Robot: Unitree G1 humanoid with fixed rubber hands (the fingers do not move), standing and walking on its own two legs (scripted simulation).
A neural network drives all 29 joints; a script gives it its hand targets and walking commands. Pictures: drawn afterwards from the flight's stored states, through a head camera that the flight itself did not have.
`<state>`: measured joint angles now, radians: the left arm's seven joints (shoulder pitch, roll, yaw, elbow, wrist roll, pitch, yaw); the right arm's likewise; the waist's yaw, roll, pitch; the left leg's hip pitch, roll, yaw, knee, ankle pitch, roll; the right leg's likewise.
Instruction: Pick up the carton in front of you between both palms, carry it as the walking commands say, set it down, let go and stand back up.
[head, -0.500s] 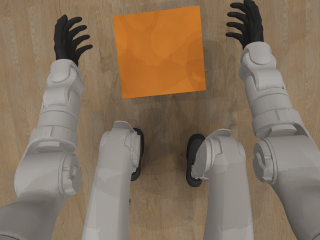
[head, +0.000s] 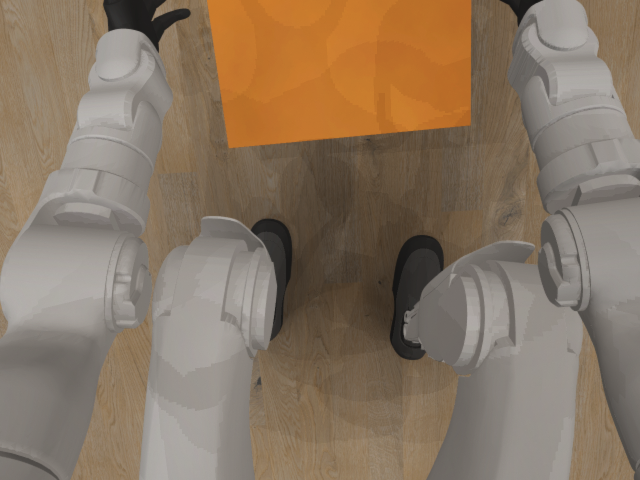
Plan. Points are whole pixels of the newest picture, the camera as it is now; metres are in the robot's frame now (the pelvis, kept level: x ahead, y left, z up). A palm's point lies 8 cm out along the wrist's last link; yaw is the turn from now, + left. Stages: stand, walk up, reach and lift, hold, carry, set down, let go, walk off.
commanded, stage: reach and lift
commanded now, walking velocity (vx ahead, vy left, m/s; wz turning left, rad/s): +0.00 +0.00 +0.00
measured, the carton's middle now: (338, 43) +0.51 +0.03 -0.24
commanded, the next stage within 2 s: none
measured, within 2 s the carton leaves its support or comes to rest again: leaves its support in 0.70 s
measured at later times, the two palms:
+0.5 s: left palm (167, 17) +0.50 +0.18 -0.15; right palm out of the picture +0.54 -0.12 -0.16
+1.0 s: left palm out of the picture +0.49 +0.16 -0.03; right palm out of the picture +0.51 -0.14 -0.04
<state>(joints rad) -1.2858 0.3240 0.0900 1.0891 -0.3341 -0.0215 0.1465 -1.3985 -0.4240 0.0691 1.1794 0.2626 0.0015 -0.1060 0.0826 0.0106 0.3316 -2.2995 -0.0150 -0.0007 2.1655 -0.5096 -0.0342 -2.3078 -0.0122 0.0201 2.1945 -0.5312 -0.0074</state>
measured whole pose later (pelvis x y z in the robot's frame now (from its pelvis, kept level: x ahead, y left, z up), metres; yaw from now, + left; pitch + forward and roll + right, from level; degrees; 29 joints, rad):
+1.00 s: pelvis +0.00 +0.00 +0.04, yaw -3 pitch +38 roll +1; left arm -1.01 0.06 0.37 0.76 -0.04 0.22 0.16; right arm -1.13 -0.16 -0.14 0.93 0.05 0.23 -0.13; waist 0.05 -0.01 -0.02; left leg -2.17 -0.03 -0.03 2.06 -0.55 -0.05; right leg -2.19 0.04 0.03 2.07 -0.53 0.01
